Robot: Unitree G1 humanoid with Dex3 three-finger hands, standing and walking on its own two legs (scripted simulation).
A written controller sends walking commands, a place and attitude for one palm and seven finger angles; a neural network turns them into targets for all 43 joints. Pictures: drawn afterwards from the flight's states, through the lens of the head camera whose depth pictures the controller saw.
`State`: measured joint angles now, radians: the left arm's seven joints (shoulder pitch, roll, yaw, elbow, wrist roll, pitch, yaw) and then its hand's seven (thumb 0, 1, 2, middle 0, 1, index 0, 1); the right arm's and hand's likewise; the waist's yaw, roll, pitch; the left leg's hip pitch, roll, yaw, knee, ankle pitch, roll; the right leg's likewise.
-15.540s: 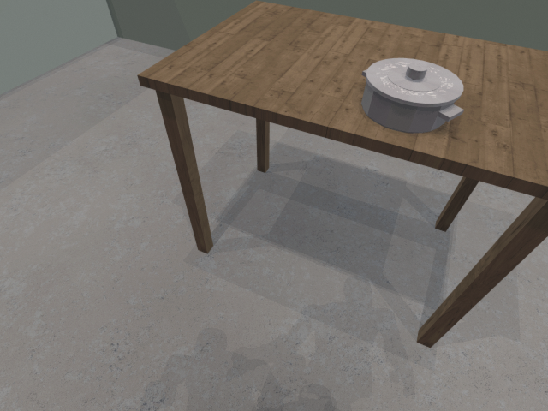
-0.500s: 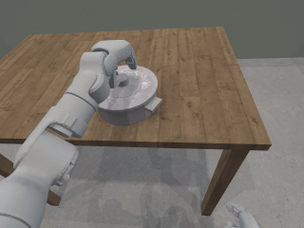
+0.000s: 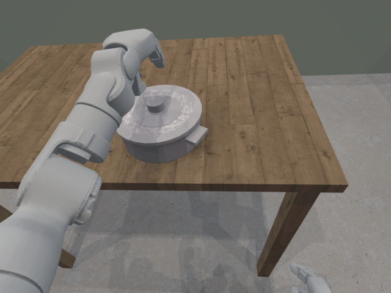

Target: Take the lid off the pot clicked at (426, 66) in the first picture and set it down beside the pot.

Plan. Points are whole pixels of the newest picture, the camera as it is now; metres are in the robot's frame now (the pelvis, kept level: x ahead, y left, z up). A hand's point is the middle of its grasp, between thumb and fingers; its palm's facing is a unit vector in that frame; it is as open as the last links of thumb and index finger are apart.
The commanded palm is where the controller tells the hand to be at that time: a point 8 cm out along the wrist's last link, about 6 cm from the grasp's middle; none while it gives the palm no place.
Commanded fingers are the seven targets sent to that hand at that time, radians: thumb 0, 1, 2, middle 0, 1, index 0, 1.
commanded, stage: move the open hand above the knob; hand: left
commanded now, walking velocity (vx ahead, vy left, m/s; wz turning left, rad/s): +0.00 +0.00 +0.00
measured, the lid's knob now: (155, 104) +0.48 +0.10 +0.15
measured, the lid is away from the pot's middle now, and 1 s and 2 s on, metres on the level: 0.00 0.00 0.00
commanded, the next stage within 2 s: lower the open fingers around the knob in 1.48 s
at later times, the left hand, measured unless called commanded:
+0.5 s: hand (158, 85) +0.44 +0.07 +0.23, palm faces -0.16 +0.01 -0.99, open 9.8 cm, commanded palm +0.43 +0.09 +0.28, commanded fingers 0.00 -0.37 1.70 -0.89 -0.08 -0.89 -0.08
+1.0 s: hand (146, 91) +0.44 +0.10 +0.21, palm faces -0.20 -0.01 -0.98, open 9.8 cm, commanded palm +0.42 +0.10 +0.28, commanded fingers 0.00 -0.37 1.70 -0.89 -0.08 -0.89 -0.08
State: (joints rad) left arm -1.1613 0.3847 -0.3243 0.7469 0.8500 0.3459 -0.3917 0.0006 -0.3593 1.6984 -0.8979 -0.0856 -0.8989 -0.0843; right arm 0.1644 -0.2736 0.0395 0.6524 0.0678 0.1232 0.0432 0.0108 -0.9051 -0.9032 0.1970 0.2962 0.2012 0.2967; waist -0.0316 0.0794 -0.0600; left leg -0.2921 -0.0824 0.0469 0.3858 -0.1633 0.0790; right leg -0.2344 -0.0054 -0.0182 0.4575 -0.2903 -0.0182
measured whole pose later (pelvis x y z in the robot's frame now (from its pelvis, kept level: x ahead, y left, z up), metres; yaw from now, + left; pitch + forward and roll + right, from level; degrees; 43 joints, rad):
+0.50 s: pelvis -0.01 +0.00 +0.00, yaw +1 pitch +2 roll +1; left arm -1.13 0.35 -0.41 0.64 0.82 0.30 -0.43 0.00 -0.36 1.70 -0.90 -0.09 -0.90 -0.09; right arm 0.15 -0.26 0.05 0.66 0.06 0.11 0.01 0.01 -0.90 -0.90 0.20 0.30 0.20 0.30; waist -0.04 0.09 -0.04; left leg -0.28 -0.09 0.03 0.40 -0.16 0.08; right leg -0.21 -0.01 -0.04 0.46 -0.29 -0.02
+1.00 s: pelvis +0.00 -0.01 +0.00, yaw +1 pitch +3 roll +1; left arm -1.06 0.39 -0.40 0.62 0.85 0.38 -0.45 0.00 -0.36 1.70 -0.90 -0.09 -0.89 -0.08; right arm 0.15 -0.29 0.03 0.63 0.07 0.16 0.04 0.01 -0.91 -0.90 0.20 0.30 0.20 0.30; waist -0.02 0.09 -0.05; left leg -0.28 -0.07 0.03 0.40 -0.17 0.07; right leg -0.21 0.01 -0.04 0.45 -0.29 -0.03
